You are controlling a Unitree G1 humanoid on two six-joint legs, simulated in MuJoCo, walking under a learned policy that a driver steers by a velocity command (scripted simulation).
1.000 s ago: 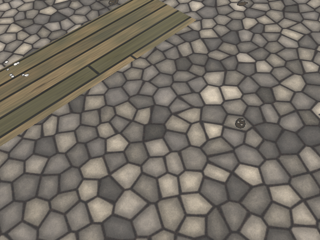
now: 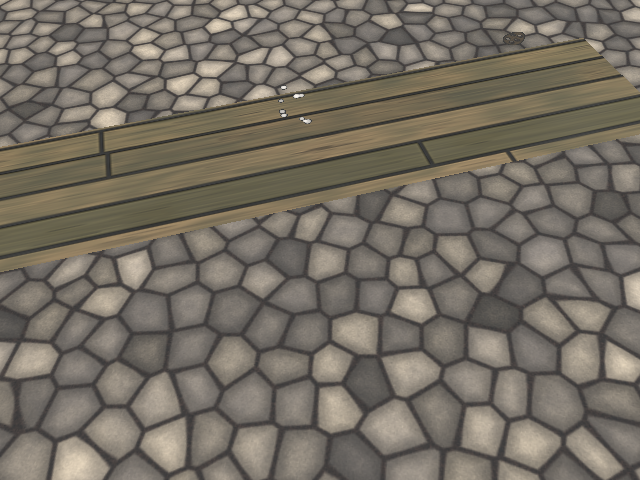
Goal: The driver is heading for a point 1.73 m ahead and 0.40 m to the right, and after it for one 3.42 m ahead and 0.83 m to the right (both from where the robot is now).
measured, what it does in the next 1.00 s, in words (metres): walks ahead, turning right: left foot, then right foot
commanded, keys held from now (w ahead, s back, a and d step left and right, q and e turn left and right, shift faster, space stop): w+e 0.82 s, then w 0.02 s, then w+q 0.16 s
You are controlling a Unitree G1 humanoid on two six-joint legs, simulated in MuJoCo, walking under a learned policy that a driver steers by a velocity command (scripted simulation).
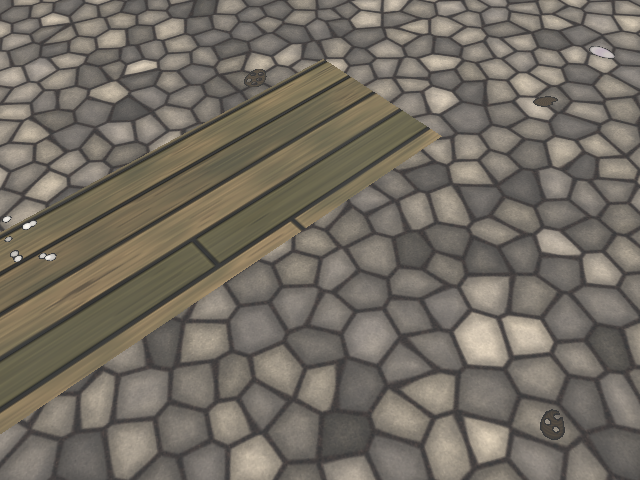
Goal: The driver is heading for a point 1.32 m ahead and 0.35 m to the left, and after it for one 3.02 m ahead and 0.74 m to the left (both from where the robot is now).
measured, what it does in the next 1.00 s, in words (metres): walks ahead, turning left: left foot, then right foot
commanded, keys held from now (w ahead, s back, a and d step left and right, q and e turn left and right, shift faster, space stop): w+q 0.78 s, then w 0.22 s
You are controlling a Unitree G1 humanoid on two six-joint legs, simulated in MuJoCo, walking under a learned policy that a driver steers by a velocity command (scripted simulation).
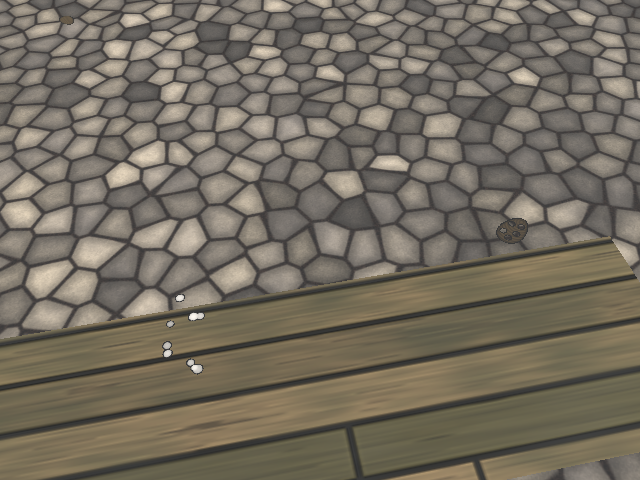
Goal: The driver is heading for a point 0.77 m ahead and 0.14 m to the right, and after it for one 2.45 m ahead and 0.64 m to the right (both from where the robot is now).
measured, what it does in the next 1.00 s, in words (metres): walks ahead, turning right: left foot, then right foot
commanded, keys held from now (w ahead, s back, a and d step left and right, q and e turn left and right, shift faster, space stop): w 0.10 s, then w+e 0.90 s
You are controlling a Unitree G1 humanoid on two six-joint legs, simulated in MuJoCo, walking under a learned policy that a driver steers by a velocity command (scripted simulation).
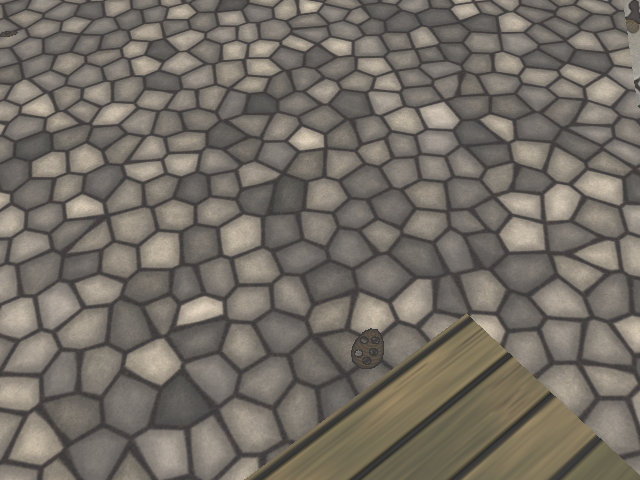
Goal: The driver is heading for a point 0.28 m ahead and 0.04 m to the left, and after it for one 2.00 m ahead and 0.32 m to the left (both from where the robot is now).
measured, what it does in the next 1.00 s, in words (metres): walks ahead, turning left: left foot, then right foot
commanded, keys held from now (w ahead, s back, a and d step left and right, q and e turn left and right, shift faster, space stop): w+e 0.10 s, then w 0.02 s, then w+q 0.02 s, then q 0.86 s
